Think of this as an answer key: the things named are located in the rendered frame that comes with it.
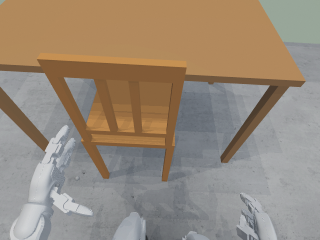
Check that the robot left hand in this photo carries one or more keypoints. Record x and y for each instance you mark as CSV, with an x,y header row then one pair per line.
x,y
50,171

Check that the robot right hand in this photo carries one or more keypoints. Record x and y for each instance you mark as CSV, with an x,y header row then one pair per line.
x,y
260,225

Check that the table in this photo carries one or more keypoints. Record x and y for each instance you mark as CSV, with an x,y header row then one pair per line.
x,y
222,41

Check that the left robot thigh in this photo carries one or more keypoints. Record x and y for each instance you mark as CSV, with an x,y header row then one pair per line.
x,y
131,228

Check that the chair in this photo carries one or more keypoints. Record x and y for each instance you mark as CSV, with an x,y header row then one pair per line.
x,y
136,103

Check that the left robot shin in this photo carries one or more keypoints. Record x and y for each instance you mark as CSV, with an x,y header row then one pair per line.
x,y
134,214

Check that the left robot forearm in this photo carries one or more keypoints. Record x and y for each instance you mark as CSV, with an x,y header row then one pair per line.
x,y
33,222

